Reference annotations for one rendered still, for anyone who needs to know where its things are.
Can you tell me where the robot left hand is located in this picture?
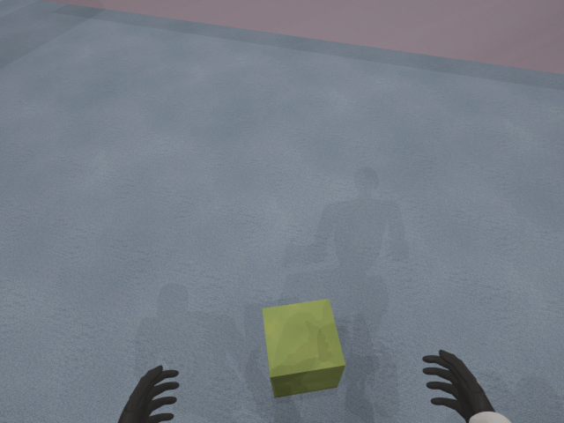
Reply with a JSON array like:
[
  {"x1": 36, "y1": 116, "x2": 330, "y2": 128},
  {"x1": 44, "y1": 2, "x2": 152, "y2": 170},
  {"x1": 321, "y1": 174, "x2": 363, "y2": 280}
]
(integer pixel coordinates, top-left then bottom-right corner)
[{"x1": 118, "y1": 365, "x2": 179, "y2": 423}]

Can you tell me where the robot right hand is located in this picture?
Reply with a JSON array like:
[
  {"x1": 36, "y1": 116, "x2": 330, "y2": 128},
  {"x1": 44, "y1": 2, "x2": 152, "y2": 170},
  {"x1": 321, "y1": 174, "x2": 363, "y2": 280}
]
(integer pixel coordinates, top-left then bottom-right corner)
[{"x1": 422, "y1": 350, "x2": 495, "y2": 423}]

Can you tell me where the carton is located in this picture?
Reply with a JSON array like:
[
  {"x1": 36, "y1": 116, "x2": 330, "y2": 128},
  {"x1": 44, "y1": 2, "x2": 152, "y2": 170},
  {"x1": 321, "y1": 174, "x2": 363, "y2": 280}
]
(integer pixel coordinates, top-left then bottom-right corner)
[{"x1": 263, "y1": 299, "x2": 345, "y2": 398}]

